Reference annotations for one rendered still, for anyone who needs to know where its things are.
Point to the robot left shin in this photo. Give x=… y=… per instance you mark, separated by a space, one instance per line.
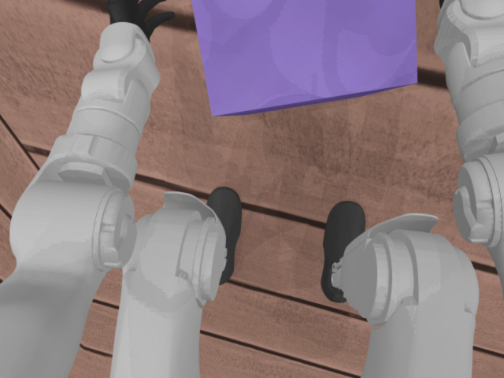
x=177 y=200

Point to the left robot hand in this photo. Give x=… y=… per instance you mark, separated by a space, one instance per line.
x=132 y=12

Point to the robot right forearm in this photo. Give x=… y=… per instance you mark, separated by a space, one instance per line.
x=470 y=42

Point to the robot right upper arm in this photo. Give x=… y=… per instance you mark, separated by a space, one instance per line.
x=479 y=206

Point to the carton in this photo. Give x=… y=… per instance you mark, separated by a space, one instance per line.
x=265 y=55

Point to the robot left forearm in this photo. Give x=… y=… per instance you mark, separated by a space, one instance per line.
x=108 y=121

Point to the robot left upper arm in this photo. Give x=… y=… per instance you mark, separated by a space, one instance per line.
x=66 y=236

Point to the robot right foot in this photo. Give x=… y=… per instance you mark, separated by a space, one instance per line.
x=346 y=221

